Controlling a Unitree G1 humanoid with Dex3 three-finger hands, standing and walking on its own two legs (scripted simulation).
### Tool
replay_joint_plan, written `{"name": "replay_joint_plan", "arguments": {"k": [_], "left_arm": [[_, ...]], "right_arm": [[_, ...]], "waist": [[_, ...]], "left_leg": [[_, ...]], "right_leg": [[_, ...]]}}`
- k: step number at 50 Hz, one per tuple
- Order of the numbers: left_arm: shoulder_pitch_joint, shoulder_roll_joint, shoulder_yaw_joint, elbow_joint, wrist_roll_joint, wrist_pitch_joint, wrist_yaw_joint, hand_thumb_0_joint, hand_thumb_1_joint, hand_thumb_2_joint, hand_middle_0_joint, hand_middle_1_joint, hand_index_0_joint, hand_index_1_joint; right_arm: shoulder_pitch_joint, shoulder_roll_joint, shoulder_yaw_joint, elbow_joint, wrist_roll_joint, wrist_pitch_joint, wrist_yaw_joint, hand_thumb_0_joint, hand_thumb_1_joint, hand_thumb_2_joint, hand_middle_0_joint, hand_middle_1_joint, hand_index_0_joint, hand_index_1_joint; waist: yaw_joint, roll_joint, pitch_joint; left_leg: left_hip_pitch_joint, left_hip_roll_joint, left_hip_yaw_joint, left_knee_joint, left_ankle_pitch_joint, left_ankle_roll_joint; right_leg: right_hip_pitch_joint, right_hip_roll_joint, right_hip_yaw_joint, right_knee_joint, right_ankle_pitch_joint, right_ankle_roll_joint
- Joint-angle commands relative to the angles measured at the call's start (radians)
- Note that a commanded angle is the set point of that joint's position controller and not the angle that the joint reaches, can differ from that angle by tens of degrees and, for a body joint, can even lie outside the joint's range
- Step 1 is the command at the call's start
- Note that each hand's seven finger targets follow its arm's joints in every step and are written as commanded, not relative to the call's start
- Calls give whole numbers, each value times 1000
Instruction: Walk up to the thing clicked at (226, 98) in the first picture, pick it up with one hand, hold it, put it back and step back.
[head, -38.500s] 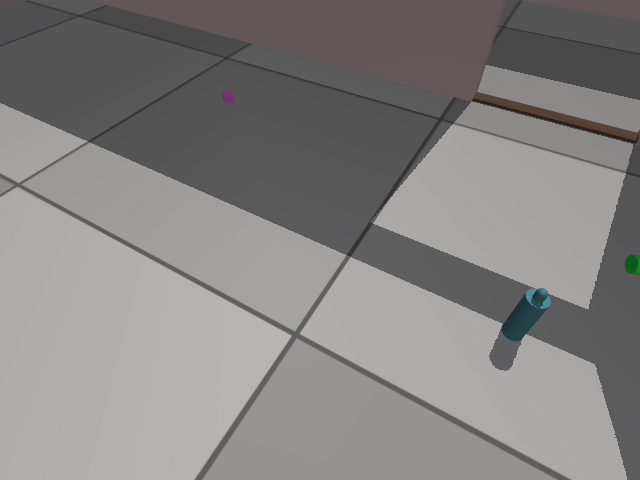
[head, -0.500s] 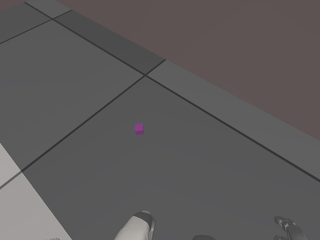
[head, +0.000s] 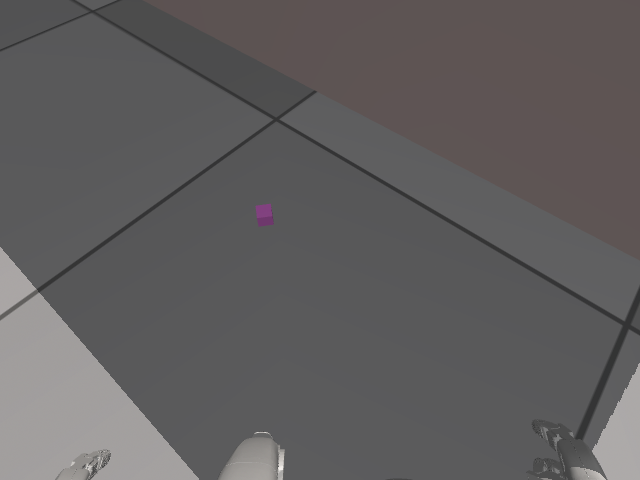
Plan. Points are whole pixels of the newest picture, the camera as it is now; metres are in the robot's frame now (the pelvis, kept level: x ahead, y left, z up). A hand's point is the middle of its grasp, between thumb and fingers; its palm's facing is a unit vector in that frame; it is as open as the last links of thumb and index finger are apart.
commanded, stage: step back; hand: left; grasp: from above
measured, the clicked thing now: (264, 215) +1.01 +0.26 -0.72
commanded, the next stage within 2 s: stand in 1.18 s
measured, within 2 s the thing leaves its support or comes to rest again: neither
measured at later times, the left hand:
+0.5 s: hand out of the picture -0.07 +0.29 -0.13, palm faces +0.10 -0.91 -0.40, open 7.4 cm
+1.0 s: hand out of the picture -0.02 +0.29 -0.14, palm faces +0.09 -0.92 -0.38, open 7.4 cm
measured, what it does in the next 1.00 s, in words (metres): steps on the spot: left foot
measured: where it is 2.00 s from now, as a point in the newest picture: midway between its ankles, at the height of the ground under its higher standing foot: outside the picture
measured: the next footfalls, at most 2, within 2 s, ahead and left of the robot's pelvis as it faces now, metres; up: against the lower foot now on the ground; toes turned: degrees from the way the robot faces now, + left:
left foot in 0.32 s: -0.04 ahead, +0.14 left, +0.00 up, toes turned +6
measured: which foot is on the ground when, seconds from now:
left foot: down 0.00-0.02, up 0.04-0.30, down 0.32-1.00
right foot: down 0.00-1.00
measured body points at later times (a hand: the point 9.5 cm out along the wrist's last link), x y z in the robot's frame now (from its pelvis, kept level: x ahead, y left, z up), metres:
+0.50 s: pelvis -0.10 +0.00 +0.01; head -0.09 +0.00 +0.46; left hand -0.07 +0.33 -0.10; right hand -0.01 -0.30 -0.11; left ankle -0.11 +0.12 -0.71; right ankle -0.07 -0.12 -0.70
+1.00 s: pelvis -0.07 +0.02 +0.02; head -0.05 +0.03 +0.46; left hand -0.03 +0.34 -0.11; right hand +0.05 -0.27 -0.11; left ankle -0.08 +0.14 -0.71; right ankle -0.06 -0.11 -0.72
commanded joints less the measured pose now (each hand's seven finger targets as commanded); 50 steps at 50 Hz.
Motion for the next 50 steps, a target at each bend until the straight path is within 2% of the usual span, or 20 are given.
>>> {"name": "replay_joint_plan", "arguments": {"k": [1, 2, 5, 11, 13, 15, 16, 17, 18, 20, 26, 27, 29, 30, 38, 39, 40, 42, 47, 50], "left_arm": [[61, 396, 109, -66, 25, -33, 14, 0, 900, 900, -200, -300, -200, -300], [13, 375, 102, -87, 17, -41, 21, 0, 900, 900, -200, -300, -200, -300], [-100, 256, 69, -92, 25, -53, 28, 0, 900, 900, -200, -300, -200, -300], [44, 277, 84, -53, 30, -65, 23, 0, 900, 900, -200, -300, -200, -300], [35, 287, 80, -43, 26, -62, 15, 0, 900, 900, -200, -300, -200, -300], [-4, 269, 60, -39, 17, -51, 6, 0, 900, 900, -200, -300, -200, -300], [16, 212, 41, -40, 17, -48, 4, 0, 900, 900, -200, -300, -200, -300], [-11, 142, 20, -48, -2, -52, -1, 0, 900, 900, -200, -300, -200, -300], [-93, 238, 54, -27, 3, -52, 7, 0, 900, 900, -200, -300, -200, -300], [-30, 208, 44, 7, -11, -57, -10, 0, 900, 900, -200, -300, -200, -300], [73, 168, 45, 88, 6, -88, -13, 0, 900, 900, -200, -300, -200, -300], [90, 185, 50, 93, 13, -95, -4, 0, 900, 900, -200, -300, -200, -300], [101, 318, 73, 90, 18, -106, 2, 0, 900, 900, -200, -300, -200, -300], [42, 323, 73, 64, 17, -109, 1, 0, 900, 900, -200, -300, -200, -300], [-52, 223, 30, 53, 5, -94, -9, 0, 900, 900, -200, -300, -200, -300], [-46, 188, 15, 51, 3, -90, -10, 0, 900, 900, -200, -300, -200, -300], [-35, 131, -1, 46, -11, -85, -13, 0, 900, 900, -200, -300, -200, -300], [-24, 202, 21, 83, -12, -73, -4, 0, 900, 900, -200, -300, -200, -300], [32, 159, 12, 137, -12, -102, 2, 0, 900, 900, -200, -300, -200, -300], [3, 261, 28, 135, -8, -110, 6, 0, 900, 900, -200, -300, -200, -300]], "right_arm": [[-29, -156, -61, -98, 8, -2, -30, 0, -900, -900, 200, 300, 200, 300], [-32, -194, -77, -83, 11, 4, -33, 0, -900, -900, 200, 300, 200, 300], [71, -193, -72, -20, 14, -6, -24, 0, -900, -900, 200, 300, 200, 300], [18, -198, -75, -15, -17, -26, -1, 0, -900, -900, 200, 300, 200, 300], [35, -186, -75, 11, -17, -41, 8, 0, -900, -900, 200, 300, 200, 300], [142, -161, -79, 83, -12, -55, 11, 0, -900, -900, 200, 300, 200, 300], [176, -189, -95, 103, -24, -61, 8, 0, -900, -900, 200, 300, 200, 300], [150, -266, -102, 90, -31, -68, 6, 0, -900, -900, 200, 300, 200, 300], [103, -336, -108, 78, -23, -68, 10, 0, -900, -900, 200, 300, 200, 300], [-8, -237, -73, 62, -23, -89, 6, 0, -900, -900, 200, 300, 200, 300], [10, -206, -70, 78, -14, -64, 17, 0, -900, -900, 200, 300, 200, 300], [33, -166, -59, 79, -8, -59, 14, 0, -900, -900, 200, 300, 200, 300], [12, -147, -54, 62, -4, -56, 7, 0, -900, -900, 200, 300, 200, 300], [39, -186, -69, 77, -9, -56, 4, 0, -900, -900, 200, 300, 200, 300], [136, -145, -77, 143, -15, -83, 19, 0, -900, -900, 200, 300, 200, 300], [139, -154, -82, 145, -22, -88, 11, 0, -900, -900, 200, 300, 200, 300], [120, -208, -86, 133, -29, -97, 4, 0, -900, -900, 200, 300, 200, 300], [20, -262, -89, 113, -19, -95, 8, 0, -900, -900, 200, 300, 200, 300], [-30, -193, -62, 130, 0, -91, 5, 0, -900, -900, 200, 300, 200, 300], [0, -145, -53, 132, 18, -81, -2, 0, -900, -900, 200, 300, 200, 300]], "waist": [[67, -275, -172], [41, -211, -109], [-43, -116, -127], [65, -188, -157], [51, -216, -158], [-9, -182, -175], [-24, -68, -182], [-34, 189, -165], [-67, 149, -71], [8, 40, -31], [24, 117, -108], [31, 41, -120], [49, -161, -90], [23, -111, -49], [-38, -120, -147], [-50, -75, -163], [-39, 86, -177], [-16, 86, -114], [24, 142, -186], [-7, -35, -242]], "left_leg": [[-108, -166, -120, 366, -430, 24], [-58, -123, -204, 509, -419, 18], [-40, -179, -161, 572, -269, 14], [-84, -89, -75, 198, -346, -1], [67, -70, -22, -12, -391, 23], [300, -113, 48, -296, -191, 54], [430, -69, -67, -320, -192, 72], [390, 164, -477, -434, -509, 167], [98, 277, -586, -500, -701, 280], [105, 171, -382, -437, -475, 223], [69, 78, -161, -262, -320, 138], [17, 45, -125, -152, -263, 108], [-94, -103, -56, 159, -396, 42], [-51, -64, -116, 224, -375, 37], [298, -89, 27, -202, -109, 39], [357, -52, -37, -269, -76, 46], [346, 128, -318, -372, -148, 102], [142, 244, -416, -415, -324, 235], [232, 107, -125, -201, 330, 108], [190, -6, -33, -95, 104, 41]], "right_leg": [[-118, -464, 514, -350, 253, -286], [-251, -489, 532, -371, 253, -314], [-150, -264, 187, -207, 420, -195], [107, -296, 277, -256, -56, -206], [25, -306, 265, -263, -68, -201], [-78, -235, 155, -187, -21, -135], [-220, -197, 115, -74, -43, -91], [-380, -61, -7, 95, -122, -12], [-282, -65, 17, 223, -183, -2], [-228, -69, 61, 246, -40, -11], [105, 3, -81, -204, 88, -16], [197, -23, -6, -274, 98, -25], [69, -370, 506, -446, -236, -196], [-27, -420, 536, -450, -262, -248], [-140, -209, 101, -208, 146, -118], [-176, -177, 63, -126, 203, -90], [-229, -87, 8, 2, 166, -27], [-130, -56, 5, 127, -110, -15], [72, -70, -22, -243, 256, -20], [134, -219, 180, -203, 464, -111]]}}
